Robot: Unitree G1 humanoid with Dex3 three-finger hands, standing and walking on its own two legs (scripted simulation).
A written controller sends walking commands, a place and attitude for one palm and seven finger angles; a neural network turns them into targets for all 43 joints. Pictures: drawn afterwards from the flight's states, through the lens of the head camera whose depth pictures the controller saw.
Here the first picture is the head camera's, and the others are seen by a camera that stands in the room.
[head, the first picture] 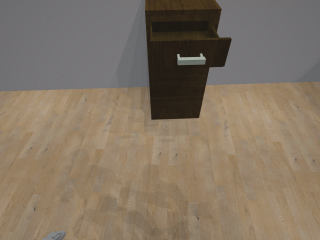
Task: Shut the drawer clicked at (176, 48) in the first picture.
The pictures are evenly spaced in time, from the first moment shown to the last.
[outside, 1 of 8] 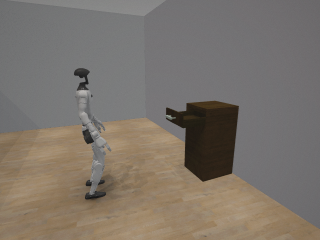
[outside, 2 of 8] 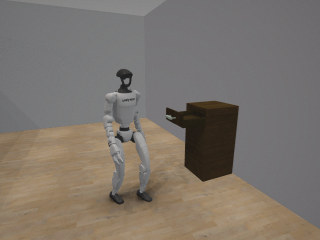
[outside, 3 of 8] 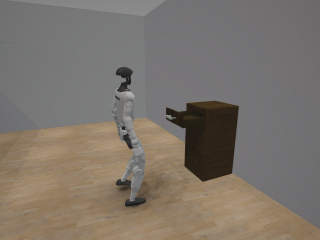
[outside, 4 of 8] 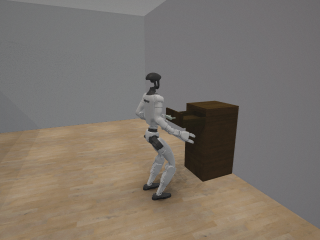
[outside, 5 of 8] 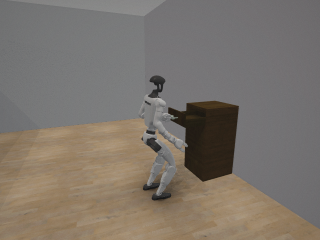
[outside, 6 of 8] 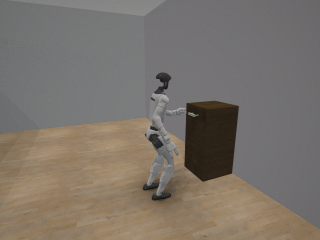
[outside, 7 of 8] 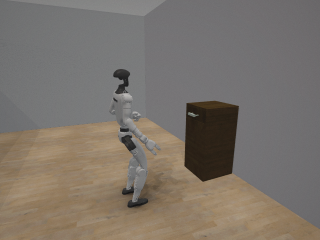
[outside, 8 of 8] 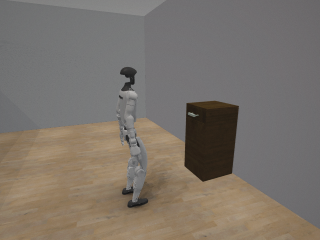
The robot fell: no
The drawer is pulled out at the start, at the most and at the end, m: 0.30 0.30 0.00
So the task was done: yes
